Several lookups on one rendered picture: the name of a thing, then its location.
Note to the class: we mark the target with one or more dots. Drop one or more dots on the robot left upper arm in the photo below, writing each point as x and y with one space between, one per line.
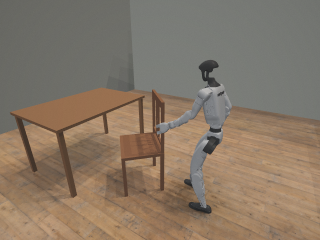
202 96

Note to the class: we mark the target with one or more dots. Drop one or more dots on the table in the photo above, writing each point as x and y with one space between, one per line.
65 113

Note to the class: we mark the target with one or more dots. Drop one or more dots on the robot right forearm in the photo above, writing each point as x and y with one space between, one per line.
226 115

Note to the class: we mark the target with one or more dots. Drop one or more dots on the robot left forearm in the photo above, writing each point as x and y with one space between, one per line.
180 121

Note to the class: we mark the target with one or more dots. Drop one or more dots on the chair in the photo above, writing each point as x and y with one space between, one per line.
145 145

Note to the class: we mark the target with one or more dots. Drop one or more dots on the robot right upper arm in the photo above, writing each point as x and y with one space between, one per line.
228 105

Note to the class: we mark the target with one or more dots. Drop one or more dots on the robot left hand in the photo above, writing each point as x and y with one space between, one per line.
163 128

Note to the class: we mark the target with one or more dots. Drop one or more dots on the robot torso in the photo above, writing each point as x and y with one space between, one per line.
214 113

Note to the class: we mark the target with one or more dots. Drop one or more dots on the robot head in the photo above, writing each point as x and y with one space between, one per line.
208 66

